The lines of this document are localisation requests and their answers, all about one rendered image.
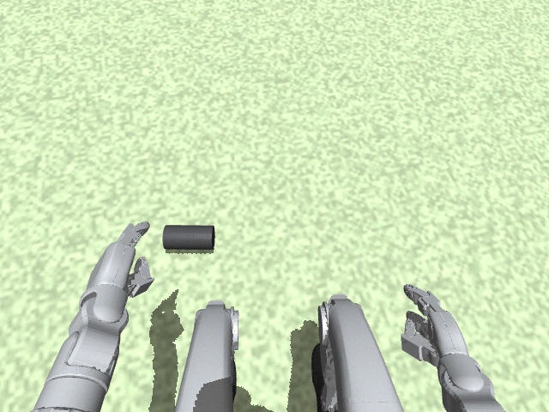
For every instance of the left robot arm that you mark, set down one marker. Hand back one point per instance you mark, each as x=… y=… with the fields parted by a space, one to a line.
x=82 y=372

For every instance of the right robot foot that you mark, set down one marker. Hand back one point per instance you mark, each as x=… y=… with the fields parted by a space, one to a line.
x=317 y=377

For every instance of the right robot arm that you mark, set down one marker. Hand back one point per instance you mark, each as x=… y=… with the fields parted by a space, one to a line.
x=465 y=388

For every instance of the left robot hand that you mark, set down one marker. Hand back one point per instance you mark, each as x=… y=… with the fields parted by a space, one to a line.
x=114 y=266

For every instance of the can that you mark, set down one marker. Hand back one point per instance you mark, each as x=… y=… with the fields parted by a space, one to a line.
x=187 y=237

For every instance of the right robot hand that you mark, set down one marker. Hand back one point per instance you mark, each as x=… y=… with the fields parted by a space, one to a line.
x=439 y=333

